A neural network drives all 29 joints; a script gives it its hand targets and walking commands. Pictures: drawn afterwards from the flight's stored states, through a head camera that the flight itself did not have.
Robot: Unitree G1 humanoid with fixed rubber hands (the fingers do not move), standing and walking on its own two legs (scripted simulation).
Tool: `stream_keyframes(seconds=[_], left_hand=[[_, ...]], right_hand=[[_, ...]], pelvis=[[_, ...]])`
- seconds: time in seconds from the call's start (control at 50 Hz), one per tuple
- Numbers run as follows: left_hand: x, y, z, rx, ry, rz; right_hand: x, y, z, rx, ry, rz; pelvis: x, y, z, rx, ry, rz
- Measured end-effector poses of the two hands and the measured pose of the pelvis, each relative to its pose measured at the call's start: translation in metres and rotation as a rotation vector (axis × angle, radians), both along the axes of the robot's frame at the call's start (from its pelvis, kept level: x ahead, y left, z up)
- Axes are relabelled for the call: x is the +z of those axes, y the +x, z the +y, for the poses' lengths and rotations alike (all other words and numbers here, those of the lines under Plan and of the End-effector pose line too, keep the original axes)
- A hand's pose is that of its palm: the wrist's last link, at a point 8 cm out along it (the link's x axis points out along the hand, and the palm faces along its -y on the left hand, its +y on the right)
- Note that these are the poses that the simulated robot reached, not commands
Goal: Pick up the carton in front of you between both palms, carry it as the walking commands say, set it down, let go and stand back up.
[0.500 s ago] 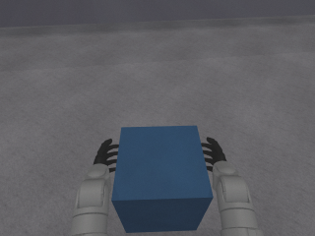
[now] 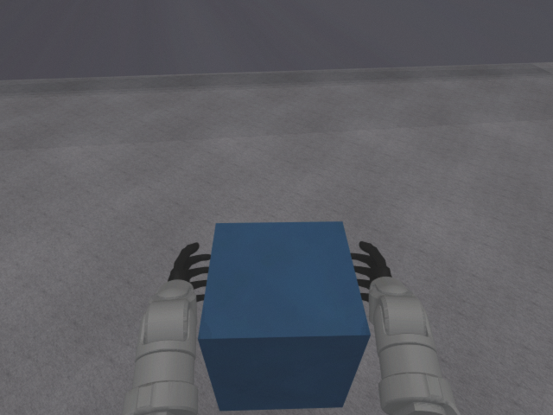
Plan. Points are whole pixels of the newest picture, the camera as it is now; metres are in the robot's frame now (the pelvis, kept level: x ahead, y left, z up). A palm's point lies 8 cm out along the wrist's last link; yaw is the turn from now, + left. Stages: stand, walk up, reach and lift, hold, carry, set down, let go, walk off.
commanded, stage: set down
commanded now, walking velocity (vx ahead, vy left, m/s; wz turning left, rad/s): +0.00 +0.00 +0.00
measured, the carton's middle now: (280, 317) +0.30 +0.00 -0.03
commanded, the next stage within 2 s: none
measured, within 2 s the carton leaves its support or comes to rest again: neither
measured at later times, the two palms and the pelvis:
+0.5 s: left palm (198, 296) +0.36 +0.15 -0.06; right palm (359, 294) +0.36 -0.15 -0.06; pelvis +0.00 +0.00 -0.02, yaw -2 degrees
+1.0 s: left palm (208, 320) +0.41 +0.16 -0.22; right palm (338, 313) +0.42 -0.14 -0.22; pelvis -0.02 +0.00 -0.14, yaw -2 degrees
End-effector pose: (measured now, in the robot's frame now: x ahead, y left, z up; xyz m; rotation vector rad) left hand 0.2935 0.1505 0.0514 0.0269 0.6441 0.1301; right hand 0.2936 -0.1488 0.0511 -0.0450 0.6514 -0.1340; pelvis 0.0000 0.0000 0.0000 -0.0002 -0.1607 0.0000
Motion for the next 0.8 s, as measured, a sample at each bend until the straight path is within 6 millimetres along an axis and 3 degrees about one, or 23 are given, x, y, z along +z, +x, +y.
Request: stream_keyframes(seconds=[0.14, 0.32, 0.42, 0.62, 0.7, 0.8], left_hand=[[0.002, 0.01, -0.002, 0.002, -0.025, -0.007], [-0.02, 0.044, -0.003, 0.016, -0.046, 0.028], [-0.061, 0.059, -0.002, 0.012, -0.024, 0.057], [-0.177, 0.069, -0.001, 0.031, -0.016, 0.036], [-0.204, 0.079, 0.0, 0.044, -0.03, -0.002], [-0.224, 0.093, 0.001, 0.063, -0.05, -0.022]], right_hand=[[0.001, 0.005, -0.001, -0.029, 0.02, -0.007], [-0.02, 0.039, -0.003, -0.034, 0.026, 0.028], [-0.061, 0.056, -0.002, -0.012, 0.005, 0.057], [-0.178, 0.072, 0.0, 0.003, 0.016, 0.038], [-0.206, 0.084, 0.0, -0.006, 0.037, 0.0], [-0.226, 0.099, 0.001, -0.019, 0.064, -0.02]], pelvis=[[-0.002, -0.001, 0.003, -0.021, 0.001, 0.0], [-0.01, 0.003, 0.005, -0.035, 0.006, 0.051], [-0.016, 0.003, 0.003, -0.033, 0.007, 0.177], [-0.049, -0.004, -0.001, -0.029, 0.005, 0.536], [-0.071, -0.006, -0.003, -0.034, 0.008, 0.664], [-0.096, -0.01, -0.004, -0.036, 0.013, 0.756]])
